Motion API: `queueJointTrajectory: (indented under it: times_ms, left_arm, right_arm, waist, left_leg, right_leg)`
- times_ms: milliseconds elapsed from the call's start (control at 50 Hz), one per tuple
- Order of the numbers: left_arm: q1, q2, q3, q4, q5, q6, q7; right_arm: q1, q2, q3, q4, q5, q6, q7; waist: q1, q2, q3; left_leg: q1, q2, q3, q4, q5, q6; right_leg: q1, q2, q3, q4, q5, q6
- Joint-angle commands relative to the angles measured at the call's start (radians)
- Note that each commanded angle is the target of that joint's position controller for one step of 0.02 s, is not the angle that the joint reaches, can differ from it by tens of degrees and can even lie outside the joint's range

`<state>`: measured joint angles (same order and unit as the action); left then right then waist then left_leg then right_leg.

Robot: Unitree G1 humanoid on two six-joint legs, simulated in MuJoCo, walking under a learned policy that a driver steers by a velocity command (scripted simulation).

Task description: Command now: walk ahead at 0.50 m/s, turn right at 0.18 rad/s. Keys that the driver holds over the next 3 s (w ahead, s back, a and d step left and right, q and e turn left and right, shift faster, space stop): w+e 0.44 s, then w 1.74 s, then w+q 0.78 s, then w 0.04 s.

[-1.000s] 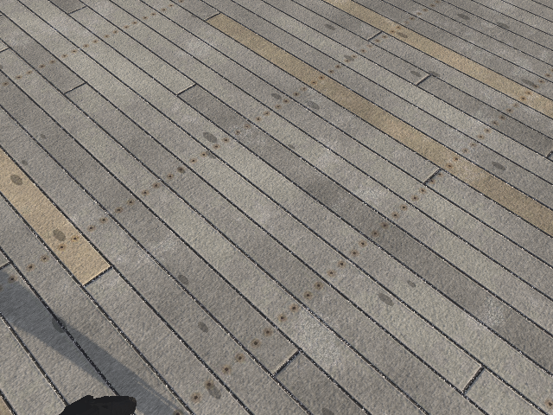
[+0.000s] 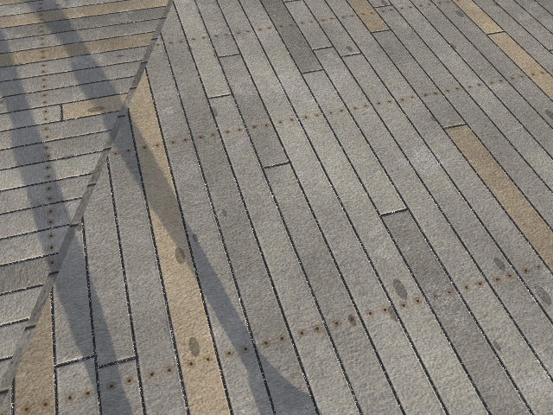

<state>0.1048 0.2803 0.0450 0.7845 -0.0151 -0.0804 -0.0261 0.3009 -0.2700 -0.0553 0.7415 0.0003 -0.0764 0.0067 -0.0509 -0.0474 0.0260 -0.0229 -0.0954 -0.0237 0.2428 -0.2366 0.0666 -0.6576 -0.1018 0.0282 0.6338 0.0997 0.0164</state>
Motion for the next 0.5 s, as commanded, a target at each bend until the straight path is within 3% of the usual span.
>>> queueJointTrajectory:
  times_ms: [20, 60, 100, 120, 140, 160, 180, 200, 220, 240, 260, 280, 300, 340, 420, 500]
  left_arm:
    - [-0.136, 0.078, 0.012, -0.104, -0.009, -0.017, -0.016]
    - [-0.144, 0.080, 0.012, -0.121, -0.009, -0.020, -0.030]
    - [-0.098, 0.095, 0.019, -0.122, -0.006, -0.019, -0.039]
    - [-0.039, 0.116, 0.030, -0.111, -0.002, -0.016, -0.037]
    - [0.082, 0.148, 0.052, -0.081, 0.001, -0.012, -0.032]
    - [0.231, 0.206, 0.076, -0.054, 0.002, -0.008, -0.023]
    - [0.325, 0.313, 0.102, -0.054, 0.005, -0.008, -0.015]
    - [0.354, 0.245, 0.082, -0.044, -0.010, -0.008, -0.019]
    - [0.311, 0.193, 0.066, -0.053, -0.008, -0.005, -0.014]
    - [0.251, 0.173, 0.060, -0.070, -0.004, -0.001, -0.009]
    - [0.193, 0.145, 0.049, -0.083, 0.000, 0.005, -0.008]
    - [0.160, 0.139, 0.043, -0.098, 0.011, 0.005, -0.004]
    - [0.145, 0.134, 0.042, -0.111, 0.012, 0.005, -0.002]
    - [0.134, 0.147, 0.047, -0.116, 0.010, 0.005, 0.008]
    - [0.185, 0.176, 0.057, -0.096, -0.006, 0.008, 0.030]
    - [0.259, 0.162, 0.052, -0.061, -0.011, 0.020, 0.040]
  right_arm:
    - [0.051, -0.166, -0.049, -0.006, 0.002, -0.008, -0.004]
    - [0.054, -0.173, -0.054, 0.010, 0.005, 0.002, -0.010]
    - [0.029, -0.186, -0.058, 0.009, 0.007, 0.012, -0.018]
    - [0.016, -0.197, -0.061, 0.004, 0.005, 0.019, -0.023]
    - [-0.003, -0.197, -0.058, -0.003, 0.005, 0.028, -0.029]
    - [0.003, -0.178, -0.047, -0.019, -0.002, 0.029, -0.039]
    - [0.103, -0.085, -0.014, -0.063, -0.019, 0.006, -0.029]
    - [0.080, -0.089, -0.004, -0.051, -0.012, -0.025, -0.015]
    - [-0.003, -0.150, -0.017, -0.075, 0.025, -0.048, 0.001]
    - [-0.070, -0.153, -0.014, -0.093, 0.030, -0.061, 0.004]
    - [-0.115, -0.149, -0.018, -0.096, 0.002, -0.063, -0.002]
    - [-0.098, -0.154, -0.025, -0.103, -0.009, -0.056, -0.007]
    - [-0.084, -0.151, -0.027, -0.104, -0.017, -0.049, -0.008]
    - [-0.053, -0.127, -0.024, -0.097, -0.017, -0.030, -0.013]
    - [-0.185, -0.087, -0.010, -0.135, -0.021, -0.024, -0.019]
    - [-0.300, -0.070, -0.002, -0.152, -0.003, -0.042, 0.002]
  waist:
    - [-0.041, 0.103, 0.051]
    - [-0.034, 0.105, 0.054]
    - [-0.001, 0.122, 0.018]
    - [0.031, 0.138, -0.035]
    - [0.099, 0.125, -0.112]
    - [0.162, 0.078, -0.208]
    - [0.125, -0.154, -0.342]
    - [0.149, -0.177, -0.420]
    - [0.165, -0.108, -0.285]
    - [0.150, -0.020, -0.184]
    - [0.118, 0.066, -0.091]
    - [0.077, 0.025, -0.070]
    - [0.060, 0.005, -0.057]
    - [0.036, -0.006, -0.064]
    - [0.077, -0.009, -0.028]
    - [0.136, -0.034, -0.028]
  left_leg:
    - [0.022, 0.313, -0.071, -0.076, 0.251, 0.138]
    - [0.099, 0.343, -0.054, -0.036, 0.336, 0.122]
    - [0.137, 0.344, -0.018, 0.046, 0.573, 0.095]
    - [0.142, 0.330, 0.006, 0.133, 0.765, 0.078]
    - [0.108, 0.293, 0.051, 0.303, 0.902, 0.051]
    - [-0.061, 0.256, 0.084, 0.544, 0.781, 0.010]
    - [-0.481, 0.084, 0.089, 0.956, 0.205, -0.074]
    - [-0.678, 0.011, -0.066, 1.092, -0.323, -0.077]
    - [-0.779, 0.080, -0.111, 1.133, -0.269, -0.057]
    - [-0.778, 0.127, -0.091, 1.072, -0.185, -0.044]
    - [-0.735, 0.161, -0.070, 0.969, -0.129, -0.043]
    - [-0.669, 0.183, -0.073, 0.905, -0.091, -0.053]
    - [-0.624, 0.189, -0.069, 0.872, -0.084, -0.067]
    - [-0.589, 0.191, -0.051, 0.802, -0.054, -0.096]
    - [-0.572, 0.154, -0.034, 0.523, 0.193, -0.135]
    - [-0.489, 0.113, -0.021, 0.319, 0.374, -0.129]
  right_leg:
    - [-0.024, 0.015, -0.003, -0.054, -0.002, -0.033]
    - [-0.051, 0.031, -0.002, -0.074, -0.089, -0.061]
    - [0.020, 0.068, -0.037, -0.086, -0.177, -0.093]
    - [0.118, 0.107, -0.074, -0.081, -0.211, -0.110]
    - [0.293, 0.153, -0.108, -0.108, -0.189, -0.137]
    - [0.560, 0.095, 0.003, -0.099, -0.137, -0.184]
    - [0.947, -0.162, 0.505, -0.141, -0.243, -0.375]
    - [1.072, -0.227, 0.803, -0.304, -0.382, -0.423]
    - [0.992, -0.203, 0.675, -0.324, -0.456, -0.364]
    - [0.846, -0.165, 0.553, -0.335, -0.422, -0.326]
    - [0.688, -0.120, 0.452, -0.360, -0.330, -0.291]
    - [0.589, -0.103, 0.415, -0.381, -0.232, -0.297]
    - [0.533, -0.079, 0.383, -0.393, -0.118, -0.300]
    - [0.459, -0.054, 0.326, -0.417, -0.075, -0.309]
    - [0.398, 0.009, 0.235, -0.417, -0.042, -0.263]
    - [0.429, 0.006, 0.241, -0.392, -0.119, -0.228]
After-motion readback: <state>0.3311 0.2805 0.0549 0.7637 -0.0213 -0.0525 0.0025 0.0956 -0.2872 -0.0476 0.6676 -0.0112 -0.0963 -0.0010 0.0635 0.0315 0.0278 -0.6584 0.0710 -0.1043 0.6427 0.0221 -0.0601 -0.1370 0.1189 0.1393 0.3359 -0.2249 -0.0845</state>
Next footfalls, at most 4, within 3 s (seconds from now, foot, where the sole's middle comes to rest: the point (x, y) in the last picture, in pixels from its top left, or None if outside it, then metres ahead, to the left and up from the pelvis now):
0.16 right None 0.27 -0.15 -0.78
0.66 left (275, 372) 0.59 -0.01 -0.78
1.16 right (391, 301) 0.77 -0.34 -0.78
1.68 left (329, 203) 1.13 -0.21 -0.78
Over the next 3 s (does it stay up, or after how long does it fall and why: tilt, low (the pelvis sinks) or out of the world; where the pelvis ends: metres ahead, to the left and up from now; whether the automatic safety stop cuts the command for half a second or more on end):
stays up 1.61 -0.43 0.00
